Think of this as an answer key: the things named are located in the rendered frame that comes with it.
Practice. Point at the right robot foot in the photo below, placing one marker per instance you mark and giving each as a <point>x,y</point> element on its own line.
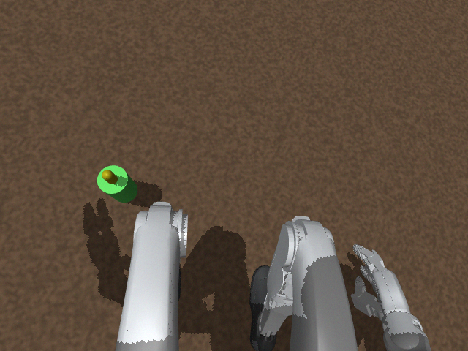
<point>258,292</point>

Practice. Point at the right robot hand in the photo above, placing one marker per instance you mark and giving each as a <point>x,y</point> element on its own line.
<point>390,295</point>

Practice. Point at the bottle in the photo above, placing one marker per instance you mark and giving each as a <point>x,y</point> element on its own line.
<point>114,181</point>

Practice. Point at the right robot arm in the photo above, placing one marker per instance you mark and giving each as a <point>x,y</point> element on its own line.
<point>403,332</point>

